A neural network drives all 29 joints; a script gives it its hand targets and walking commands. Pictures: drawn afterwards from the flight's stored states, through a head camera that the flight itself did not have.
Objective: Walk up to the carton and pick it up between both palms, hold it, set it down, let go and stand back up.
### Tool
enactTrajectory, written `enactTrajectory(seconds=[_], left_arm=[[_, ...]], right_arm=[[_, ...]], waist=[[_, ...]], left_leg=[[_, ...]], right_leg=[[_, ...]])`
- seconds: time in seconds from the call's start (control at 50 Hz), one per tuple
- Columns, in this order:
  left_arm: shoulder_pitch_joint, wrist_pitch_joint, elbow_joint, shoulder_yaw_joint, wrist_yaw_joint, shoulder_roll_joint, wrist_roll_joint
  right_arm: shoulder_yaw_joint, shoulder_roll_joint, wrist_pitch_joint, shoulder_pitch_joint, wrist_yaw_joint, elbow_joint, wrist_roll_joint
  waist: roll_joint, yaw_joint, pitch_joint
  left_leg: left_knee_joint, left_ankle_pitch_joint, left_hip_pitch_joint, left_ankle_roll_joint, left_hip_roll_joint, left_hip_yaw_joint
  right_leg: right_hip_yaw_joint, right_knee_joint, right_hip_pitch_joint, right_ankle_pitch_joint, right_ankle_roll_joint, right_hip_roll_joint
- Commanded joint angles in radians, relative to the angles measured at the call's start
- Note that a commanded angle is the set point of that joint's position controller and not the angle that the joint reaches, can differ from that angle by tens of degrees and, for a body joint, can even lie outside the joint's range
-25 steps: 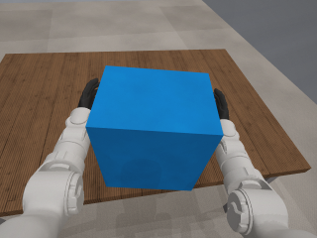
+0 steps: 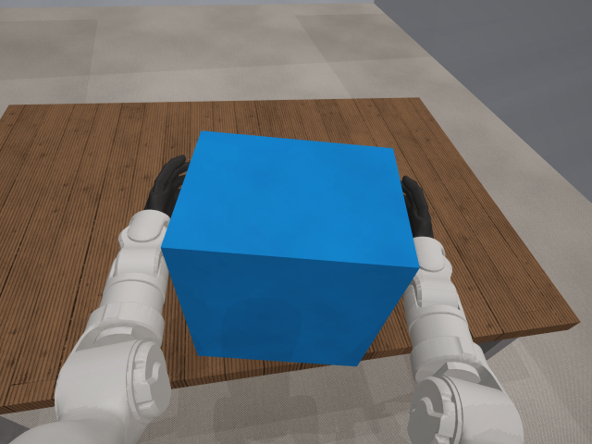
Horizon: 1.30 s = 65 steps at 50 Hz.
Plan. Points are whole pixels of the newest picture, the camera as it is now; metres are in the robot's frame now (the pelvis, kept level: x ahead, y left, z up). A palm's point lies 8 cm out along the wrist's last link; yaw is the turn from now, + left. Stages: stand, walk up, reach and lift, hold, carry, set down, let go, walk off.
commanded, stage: reach and lift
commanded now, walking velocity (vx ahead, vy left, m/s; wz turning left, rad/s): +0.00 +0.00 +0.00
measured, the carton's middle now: (287, 260) +0.36 +0.00 +0.03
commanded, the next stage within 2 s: none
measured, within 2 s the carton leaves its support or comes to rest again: leaves its support in 0.56 s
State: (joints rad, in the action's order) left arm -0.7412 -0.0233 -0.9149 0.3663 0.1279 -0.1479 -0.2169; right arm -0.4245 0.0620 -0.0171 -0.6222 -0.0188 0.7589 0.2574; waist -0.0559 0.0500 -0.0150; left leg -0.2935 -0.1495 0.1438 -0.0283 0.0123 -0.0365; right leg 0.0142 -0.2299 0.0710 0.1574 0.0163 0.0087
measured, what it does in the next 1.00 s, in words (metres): stands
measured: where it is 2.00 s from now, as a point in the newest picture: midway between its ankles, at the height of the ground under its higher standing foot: outside the picture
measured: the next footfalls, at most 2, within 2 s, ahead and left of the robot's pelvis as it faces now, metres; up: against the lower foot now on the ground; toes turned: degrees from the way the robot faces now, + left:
none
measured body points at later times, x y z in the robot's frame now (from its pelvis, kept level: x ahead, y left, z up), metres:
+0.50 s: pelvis -0.01 +0.00 +0.00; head +0.00 +0.02 +0.45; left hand +0.40 +0.18 +0.09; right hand +0.38 -0.18 +0.09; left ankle +0.00 +0.09 -0.75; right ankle -0.02 -0.13 -0.75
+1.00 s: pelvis -0.02 +0.00 +0.00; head -0.04 +0.03 +0.45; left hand +0.38 +0.18 +0.13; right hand +0.37 -0.17 +0.14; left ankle +0.00 +0.09 -0.75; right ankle -0.02 -0.13 -0.75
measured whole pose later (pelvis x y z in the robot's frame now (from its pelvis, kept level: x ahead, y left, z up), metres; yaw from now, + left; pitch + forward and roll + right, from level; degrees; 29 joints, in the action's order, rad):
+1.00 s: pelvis -0.02 +0.00 +0.00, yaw +0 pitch -4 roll -1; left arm -0.65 -0.33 -0.56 0.29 0.04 -0.10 -0.12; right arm -0.14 -0.09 0.12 -0.62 -0.10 0.68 -0.07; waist -0.06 0.04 -0.02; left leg -0.30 -0.13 0.09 -0.03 0.01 -0.04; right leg 0.03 -0.24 0.02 0.14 0.01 0.01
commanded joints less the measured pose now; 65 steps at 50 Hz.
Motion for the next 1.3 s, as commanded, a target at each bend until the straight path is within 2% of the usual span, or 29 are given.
enactTrajectory(seconds=[0.0,0.1,0.26,0.4,0.48,0.54,0.62,0.7,0.76,0.86,0.96,1.04,1.12,1.18,1.28], left_arm=[[-0.464,0.028,0.127,-0.269,0.066,0.549,-0.001],[-0.44,0.017,0.156,-0.303,0.059,0.565,0.018],[-0.424,-0.054,0.223,-0.356,0.058,0.563,0.058],[-0.519,-0.084,0.36,-0.48,0.025,0.612,0.14],[-0.571,-0.089,0.397,-0.524,-0.003,0.628,0.179],[-0.576,-0.098,0.397,-0.514,-0.013,0.626,0.185],[-0.549,-0.116,0.387,-0.472,-0.008,0.617,0.173],[-0.504,-0.155,0.391,-0.422,0.011,0.597,0.145],[-0.481,-0.198,0.425,-0.401,0.027,0.585,0.132],[-0.53,-0.255,0.501,-0.421,0.036,0.59,0.131],[-0.663,-0.275,0.56,-0.505,0.006,0.629,0.168],[-0.751,-0.278,0.552,-0.553,-0.025,0.661,0.191],[-0.729,-0.317,0.475,-0.537,-0.03,0.657,0.185],[-0.681,-0.358,0.445,-0.499,-0.022,0.649,0.168],[-0.645,-0.408,0.526,-0.502,-0.013,0.652,0.181]], right_arm=[[0.318,0.488,-0.103,-0.443,0.062,-0.076,0.011],[0.371,0.482,-0.113,-0.422,0.051,-0.076,-0.023],[0.441,0.44,-0.064,-0.409,0.037,-0.097,-0.105],[0.508,0.427,-0.049,-0.519,0.032,-0.19,-0.182],[0.527,0.424,-0.041,-0.595,0.034,-0.234,-0.209],[0.54,0.43,-0.029,-0.638,0.034,-0.272,-0.224],[0.581,0.449,-0.01,-0.668,0.035,-0.325,-0.25],[0.627,0.451,0.021,-0.665,0.03,-0.345,-0.283],[0.652,0.441,0.048,-0.662,0.021,-0.357,-0.319],[0.646,0.416,0.075,-0.7,0.004,-0.358,-0.354],[0.576,0.387,0.081,-0.776,0.02,-0.31,-0.355],[0.494,0.367,0.07,-0.854,0.046,-0.265,-0.32],[0.448,0.355,0.086,-0.876,0.056,-0.206,-0.289],[0.464,0.348,0.11,-0.873,0.052,-0.181,-0.312],[0.583,0.364,0.136,-0.909,0.031,-0.263,-0.427]], waist=[[0.144,0.009,0.45],[0.129,0.014,0.415],[0.111,0.025,0.33],[0.129,0.04,0.501],[0.126,0.043,0.58],[0.093,0.025,0.594],[0.035,-0.01,0.588],[0.005,-0.041,0.543],[-0.001,-0.052,0.499],[0.03,-0.028,0.446],[0.108,0.014,0.466],[0.146,0.033,0.506],[0.125,0.037,0.49],[0.1,0.026,0.476],[0.08,0.014,0.546]], left_leg=[[-0.046,0.408,-0.217,0.106,-0.009,-0.059],[-0.051,0.437,-0.206,0.106,-0.007,-0.049],[-0.021,0.346,-0.205,0.097,-0.001,-0.045],[-0.049,0.382,-0.283,0.103,-0.005,-0.027],[-0.068,0.406,-0.294,0.101,-0.007,-0.014],[-0.062,0.385,-0.256,0.087,-0.003,-0.009],[-0.046,0.36,-0.189,0.066,0.008,-0.008],[-0.023,0.333,-0.157,0.05,0.015,-0.011],[-0.014,0.326,-0.167,0.044,0.018,-0.01],[-0.018,0.311,-0.219,0.052,0.018,-0.004],[-0.019,0.221,-0.261,0.075,0.004,0.001],[0.005,0.086,-0.252,0.082,-0.006,0.0],[0.035,0.002,-0.214,0.065,-0.011,-0.007],[0.029,0.062,-0.215,0.055,-0.009,-0.009],[-0.041,0.316,-0.276,0.057,0.0,0.016]], right_leg=[[0.085,-0.033,-0.075,-0.332,0.018,-0.028],[0.08,-0.04,-0.092,-0.361,0.023,-0.029],[0.069,-0.016,-0.079,-0.272,0.022,-0.025],[0.071,-0.023,-0.025,-0.256,0.008,-0.033],[0.067,-0.031,0.004,-0.261,0.003,-0.037],[0.055,-0.04,-0.025,-0.295,0.009,-0.035],[0.033,-0.06,-0.119,-0.403,0.027,-0.028],[0.019,-0.07,-0.196,-0.476,0.041,-0.021],[0.015,-0.064,-0.221,-0.492,0.045,-0.019],[0.024,-0.037,-0.158,-0.394,0.036,-0.027],[0.047,-0.003,0.009,-0.115,0.003,-0.039],[0.059,0.005,0.112,0.058,-0.022,-0.038],[0.056,0.009,0.117,0.104,-0.022,-0.033],[0.049,0.008,0.073,0.036,-0.012,-0.033],[0.037,-0.009,-0.018,-0.182,0.003,-0.05]])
